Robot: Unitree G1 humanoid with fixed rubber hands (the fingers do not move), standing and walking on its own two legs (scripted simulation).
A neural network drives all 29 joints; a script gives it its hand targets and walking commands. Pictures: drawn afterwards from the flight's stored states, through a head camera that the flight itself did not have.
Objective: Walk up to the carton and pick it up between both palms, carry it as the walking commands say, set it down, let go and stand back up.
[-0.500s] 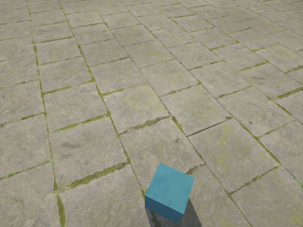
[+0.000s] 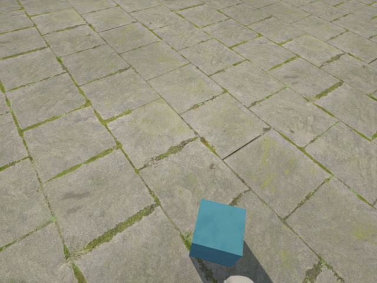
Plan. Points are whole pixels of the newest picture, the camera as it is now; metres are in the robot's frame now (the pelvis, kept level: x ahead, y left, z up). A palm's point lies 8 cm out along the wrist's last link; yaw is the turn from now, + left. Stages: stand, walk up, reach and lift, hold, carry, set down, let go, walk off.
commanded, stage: walk up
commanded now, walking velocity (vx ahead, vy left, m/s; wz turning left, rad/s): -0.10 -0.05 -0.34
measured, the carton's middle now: (216, 233) +0.41 -0.12 -0.65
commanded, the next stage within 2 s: none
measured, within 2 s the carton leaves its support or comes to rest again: neither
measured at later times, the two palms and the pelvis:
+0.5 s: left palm out of the picture +0.06 +0.16 -0.14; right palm out of the picture -0.01 -0.32 -0.17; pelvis -0.03 -0.08 -0.02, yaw -7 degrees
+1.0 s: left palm out of the picture +0.05 +0.16 -0.14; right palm out of the picture -0.08 -0.31 -0.13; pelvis -0.04 -0.06 +0.00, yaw -9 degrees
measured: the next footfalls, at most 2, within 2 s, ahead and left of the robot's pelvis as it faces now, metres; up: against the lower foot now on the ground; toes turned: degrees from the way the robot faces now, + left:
right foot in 0.46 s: +0.04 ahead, -0.19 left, +0.00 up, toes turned -12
left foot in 0.82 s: -0.01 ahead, +0.02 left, +0.00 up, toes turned -2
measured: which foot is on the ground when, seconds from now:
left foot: down 0.00-0.46, up 0.48-0.80, down 0.82-1.00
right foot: up 0.00-0.44, down 0.46-1.00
